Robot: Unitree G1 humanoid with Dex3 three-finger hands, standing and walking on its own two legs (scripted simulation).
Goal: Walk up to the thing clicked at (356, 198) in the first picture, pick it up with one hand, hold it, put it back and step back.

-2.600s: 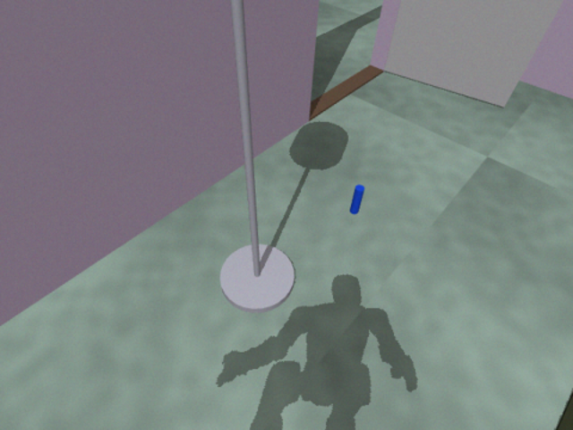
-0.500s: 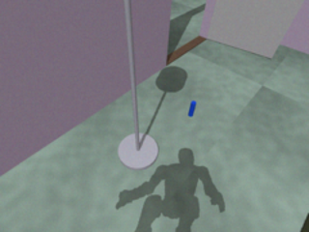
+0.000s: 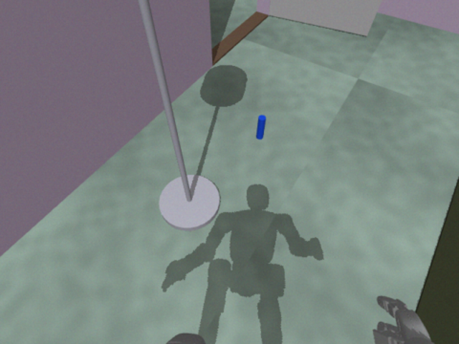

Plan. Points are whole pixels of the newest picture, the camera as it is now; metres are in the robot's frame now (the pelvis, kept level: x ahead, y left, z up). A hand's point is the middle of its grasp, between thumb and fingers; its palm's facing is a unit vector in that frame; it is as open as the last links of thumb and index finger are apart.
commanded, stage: walk up
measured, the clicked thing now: (260, 127) +1.22 -0.10 -0.70
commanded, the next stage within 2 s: none
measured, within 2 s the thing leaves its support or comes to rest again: neither
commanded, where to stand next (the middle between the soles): +0.05 +0.00 m, yaw -109 degrees
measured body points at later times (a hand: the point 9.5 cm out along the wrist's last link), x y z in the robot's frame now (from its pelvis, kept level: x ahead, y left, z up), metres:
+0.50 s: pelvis -0.02 +0.06 -0.01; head +0.01 +0.03 +0.44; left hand +0.23 +0.30 -0.11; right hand -0.09 -0.26 -0.12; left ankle +0.01 +0.15 -0.74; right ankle -0.06 -0.08 -0.72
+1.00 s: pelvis +0.06 +0.03 -0.02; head +0.09 +0.00 +0.42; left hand +0.39 +0.12 -0.12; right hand -0.13 -0.26 -0.11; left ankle +0.18 +0.04 -0.75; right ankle -0.06 -0.06 -0.74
